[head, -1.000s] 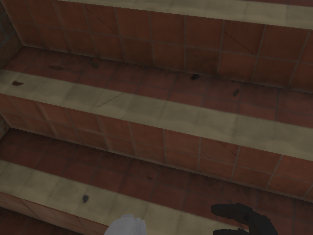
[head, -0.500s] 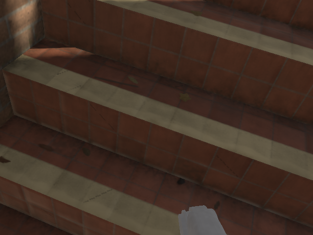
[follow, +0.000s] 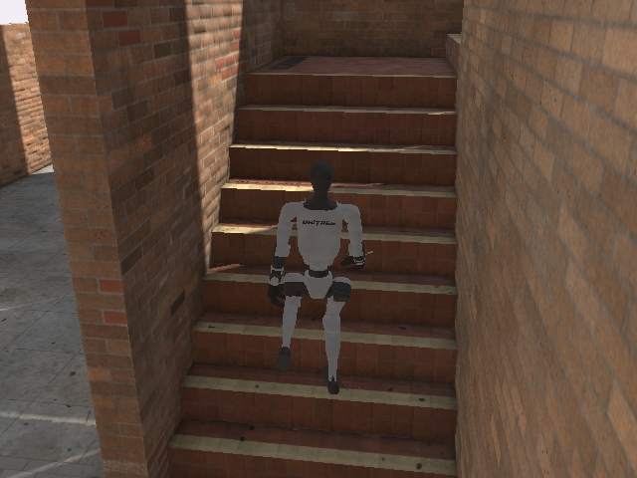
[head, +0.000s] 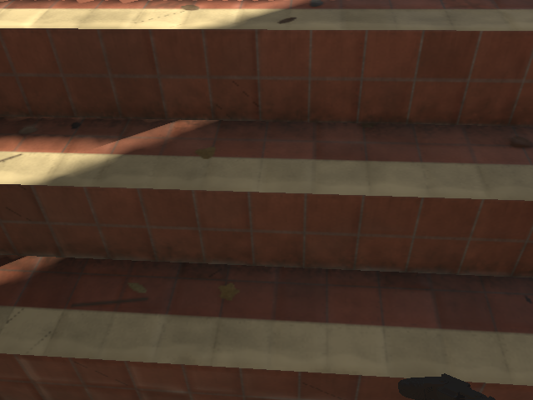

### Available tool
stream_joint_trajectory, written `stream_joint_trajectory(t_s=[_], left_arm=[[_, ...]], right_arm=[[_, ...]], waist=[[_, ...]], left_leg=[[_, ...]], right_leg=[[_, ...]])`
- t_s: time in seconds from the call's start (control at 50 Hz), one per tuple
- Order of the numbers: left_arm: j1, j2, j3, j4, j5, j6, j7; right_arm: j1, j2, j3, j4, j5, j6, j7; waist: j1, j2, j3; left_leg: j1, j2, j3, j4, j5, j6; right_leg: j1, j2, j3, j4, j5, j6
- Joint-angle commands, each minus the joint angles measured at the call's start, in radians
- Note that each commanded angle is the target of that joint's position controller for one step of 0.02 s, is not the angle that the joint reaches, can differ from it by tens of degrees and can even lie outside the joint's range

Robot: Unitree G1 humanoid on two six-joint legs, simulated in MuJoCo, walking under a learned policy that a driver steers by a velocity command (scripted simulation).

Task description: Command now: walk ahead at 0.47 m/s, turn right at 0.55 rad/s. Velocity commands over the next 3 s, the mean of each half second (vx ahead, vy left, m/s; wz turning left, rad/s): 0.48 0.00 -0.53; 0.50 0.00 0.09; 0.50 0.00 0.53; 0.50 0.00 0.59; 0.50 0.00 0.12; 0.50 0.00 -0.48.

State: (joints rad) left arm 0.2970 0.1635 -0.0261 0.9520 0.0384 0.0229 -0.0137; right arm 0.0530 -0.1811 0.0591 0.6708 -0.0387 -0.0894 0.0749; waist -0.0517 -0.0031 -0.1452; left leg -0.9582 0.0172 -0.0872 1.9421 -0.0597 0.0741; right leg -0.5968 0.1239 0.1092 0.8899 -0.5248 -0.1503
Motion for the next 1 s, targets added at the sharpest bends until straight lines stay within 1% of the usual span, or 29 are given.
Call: stream_joint_trajectory(t_s=[0.02,0.08,0.16,0.2,0.24,0.26,0.28,0.3,0.32,0.34,0.38,0.46,0.48,0.58,0.64,0.66,0.68,0.7,0.72,0.74,0.76,0.8,0.84,0.86,0.88,0.9,0.94,0.96,1.0], left_arm=[[-0.150,0.051,0.006,-0.123,0.012,-0.047,0.001],[-0.197,0.073,0.011,-0.210,0.042,-0.042,0.022],[-0.271,0.163,0.037,-0.293,-0.006,-0.026,0.043],[-0.309,0.124,0.036,-0.327,-0.016,-0.020,0.054],[-0.210,-0.037,-0.001,-0.294,-0.027,-0.035,0.021],[-0.222,-0.147,-0.026,-0.304,-0.049,-0.073,-0.009],[-0.051,-0.135,-0.037,-0.349,-0.058,-0.107,-0.037],[-0.047,-0.031,-0.020,-0.325,-0.047,-0.129,-0.042],[-0.137,0.039,0.003,-0.335,-0.058,-0.125,-0.044],[-0.298,0.008,-0.016,-0.378,-0.048,-0.110,-0.036],[-0.391,0.086,0.012,-0.440,-0.050,-0.062,-0.024],[-0.341,0.075,0.000,-0.519,-0.086,-0.006,-0.009],[-0.381,0.079,0.001,-0.518,-0.074,-0.002,-0.001],[-0.411,0.000,-0.036,-0.537,-0.037,-0.021,-0.032],[-0.221,0.160,0.038,-0.480,-0.022,-0.082,-0.058],[-0.087,0.160,0.054,-0.428,-0.010,-0.071,-0.050],[0.065,0.184,0.078,-0.309,0.016,-0.061,-0.041],[0.112,0.191,0.077,-0.206,0.018,-0.052,-0.037],[0.112,0.210,0.073,-0.151,0.054,-0.051,-0.020],[0.193,0.215,0.075,-0.119,0.079,-0.040,-0.002],[0.189,0.193,0.078,-0.099,0.058,-0.030,-0.007],[0.029,0.120,0.057,-0.127,0.010,-0.028,-0.005],[-0.175,0.172,0.055,-0.139,-0.015,-0.033,0.014],[-0.239,0.149,0.043,-0.134,0.002,-0.042,0.017],[-0.345,0.221,0.054,-0.155,0.008,-0.060,0.031],[-0.337,0.251,0.053,-0.143,-0.009,-0.075,0.042],[-0.343,0.428,0.095,-0.174,-0.023,-0.102,0.038],[-0.182,0.362,0.087,-0.174,-0.043,-0.089,0.049],[-0.094,0.390,0.086,-0.209,-0.049,-0.097,0.040]], right_arm=[[0.100,-0.013,0.017,-0.012,-0.007,0.011,-0.037],[0.100,-0.020,0.016,0.004,0.005,0.025,-0.079],[0.202,-0.102,-0.009,0.058,0.017,0.066,-0.119],[0.357,-0.134,-0.055,0.133,0.072,0.105,-0.139],[0.444,-0.012,-0.046,0.234,0.052,0.109,-0.096],[0.437,0.059,-0.018,0.218,-0.028,0.076,-0.078],[0.385,-0.139,-0.050,0.142,-0.063,0.028,-0.089],[0.337,-0.098,-0.052,0.122,-0.018,0.013,-0.102],[0.309,-0.080,-0.054,0.108,-0.001,0.014,-0.107],[0.367,-0.078,-0.059,0.154,-0.017,0.019,-0.105],[0.356,-0.016,-0.046,0.190,-0.052,0.012,-0.114],[0.360,-0.115,-0.072,0.194,-0.028,-0.003,-0.141],[0.393,-0.100,-0.071,0.178,-0.029,0.000,-0.150],[0.454,-0.131,-0.084,0.152,-0.014,0.036,-0.166],[0.430,-0.214,-0.099,0.138,-0.019,0.058,-0.120],[0.325,-0.265,-0.121,0.093,0.019,0.053,-0.120],[0.197,-0.242,-0.129,0.017,0.071,0.044,-0.127],[0.139,-0.083,-0.088,-0.050,0.059,0.016,-0.108],[0.089,0.079,-0.047,-0.080,0.044,-0.039,-0.067],[0.177,0.106,-0.046,-0.059,0.079,-0.067,-0.032],[0.171,0.056,-0.047,-0.060,0.084,-0.065,-0.024],[0.095,0.120,0.006,-0.122,0.085,-0.024,-0.018],[0.008,0.140,0.050,-0.243,0.072,0.006,-0.014],[-0.062,0.106,0.052,-0.268,0.064,0.011,-0.026],[-0.090,0.049,0.057,-0.292,0.041,0.018,-0.035],[0.034,-0.015,0.032,-0.219,0.039,0.036,-0.049],[0.378,-0.144,-0.035,-0.065,-0.006,0.048,-0.071],[0.250,-0.175,-0.045,-0.046,-0.004,0.045,-0.065],[0.270,-0.188,-0.058,-0.048,0.000,0.070,-0.076]], waist=[[-0.066,-0.084,0.089],[-0.035,-0.165,0.038],[-0.050,-0.198,-0.041],[-0.105,-0.267,0.033],[-0.033,0.015,0.060],[-0.028,0.052,0.068],[0.106,0.296,-0.057],[0.084,0.175,-0.025],[0.052,0.074,0.058],[0.013,0.003,0.131],[0.037,0.025,0.209],[0.103,0.163,0.245],[0.063,0.078,0.272],[0.052,0.098,0.173],[0.148,0.116,0.021],[0.202,0.241,-0.022],[0.222,0.183,0.011],[0.139,-0.074,0.157],[0.090,-0.235,0.201],[0.054,-0.213,0.052],[0.071,-0.100,-0.031],[0.032,-0.138,-0.036],[-0.095,-0.185,0.074],[-0.095,-0.157,0.135],[-0.148,-0.174,0.125],[-0.184,-0.112,0.009],[-0.273,-0.141,-0.243],[-0.131,-0.036,-0.273],[-0.115,-0.003,-0.351]], left_leg=[[0.002,0.013,0.099,-0.067,0.081,-0.081],[0.092,-0.020,0.134,-0.149,0.063,-0.118],[0.522,-0.079,0.244,-0.842,-0.236,-0.116],[0.809,-0.057,0.280,-1.389,-0.373,-0.096],[0.999,0.096,0.022,-1.362,-0.362,-0.087],[0.998,0.209,-0.164,-1.286,-0.064,-0.077],[1.013,0.488,-0.681,-1.582,-0.364,0.130],[1.054,0.495,-0.664,-1.656,-0.563,0.194],[1.028,0.387,-0.424,-1.593,-0.396,0.167],[0.970,0.308,-0.261,-1.583,-0.244,0.146],[0.822,0.279,-0.066,-1.593,0.004,0.089],[0.800,0.317,-0.046,-1.708,-0.128,0.073],[0.794,0.305,-0.014,-1.737,-0.187,0.086],[0.892,0.284,0.155,-1.818,0.351,0.083],[1.027,0.182,0.194,-1.387,1.314,0.067],[1.039,0.230,0.102,-1.234,1.278,0.061],[0.978,0.149,0.102,-0.891,0.881,0.023],[0.492,-0.012,0.082,-0.430,-0.345,-0.016],[-0.021,-0.125,-0.037,0.065,-0.608,0.033],[-0.303,-0.175,-0.087,0.292,-0.570,0.025],[-0.426,-0.125,-0.042,0.356,-0.509,0.012],[-0.543,-0.014,-0.014,0.452,-0.523,-0.018],[-0.407,0.054,0.022,0.289,-0.427,-0.050],[-0.320,0.033,0.064,0.171,-0.353,-0.058],[0.023,0.052,0.161,-0.136,-0.348,-0.050],[0.371,-0.046,0.251,-0.236,-0.275,-0.007],[0.620,-0.103,0.288,-0.283,-0.446,-0.001],[0.588,-0.140,0.255,-0.436,-0.478,0.059],[0.791,-0.137,0.148,-0.761,-0.410,0.096]], right_leg=[[-0.186,-0.117,0.281,-0.380,-0.176,-0.086],[-0.224,-0.119,0.344,-0.408,-0.162,-0.136],[-0.205,-0.085,0.257,-0.498,-0.117,-0.054],[-0.247,-0.063,0.257,-0.416,-0.228,0.007],[-0.486,0.024,0.143,0.425,-0.090,0.004],[-0.631,0.081,0.195,0.966,0.175,-0.010],[-0.784,0.007,0.172,1.205,0.226,0.029],[-0.858,-0.073,0.113,1.392,0.299,0.083],[-0.828,-0.096,0.078,1.367,0.364,0.128],[-0.826,-0.106,0.057,1.380,0.362,0.149],[-0.727,-0.108,-0.001,1.501,0.286,0.199],[-0.648,-0.207,0.057,1.244,0.278,0.213],[-0.651,-0.197,0.034,1.172,0.314,0.217],[-0.320,-0.205,-0.187,0.603,0.300,0.161],[0.166,-0.058,-0.298,-0.059,0.248,0.078],[0.352,-0.130,-0.177,-0.484,0.485,0.065],[0.461,-0.195,-0.104,-0.865,0.739,0.026],[0.672,-0.346,0.052,-0.916,1.076,-0.012],[0.856,-0.362,-0.082,-0.371,1.867,0.058],[1.038,-0.450,-0.069,-0.218,2.042,-0.004],[1.045,-0.469,-0.053,-0.283,1.687,-0.006],[0.888,-0.484,-0.048,-0.404,1.023,0.008],[0.469,-0.477,-0.137,-0.611,0.753,0.041],[0.297,-0.414,-0.225,-0.697,0.788,0.060],[0.042,-0.365,-0.325,-0.844,1.111,0.048],[-0.016,-0.293,-0.401,-0.819,1.549,0.035],[0.327,-0.422,-0.330,-0.582,2.642,-0.065],[0.429,-0.375,-0.289,-0.385,2.693,-0.034],[0.362,-0.415,-0.195,-0.190,2.317,-0.071]])
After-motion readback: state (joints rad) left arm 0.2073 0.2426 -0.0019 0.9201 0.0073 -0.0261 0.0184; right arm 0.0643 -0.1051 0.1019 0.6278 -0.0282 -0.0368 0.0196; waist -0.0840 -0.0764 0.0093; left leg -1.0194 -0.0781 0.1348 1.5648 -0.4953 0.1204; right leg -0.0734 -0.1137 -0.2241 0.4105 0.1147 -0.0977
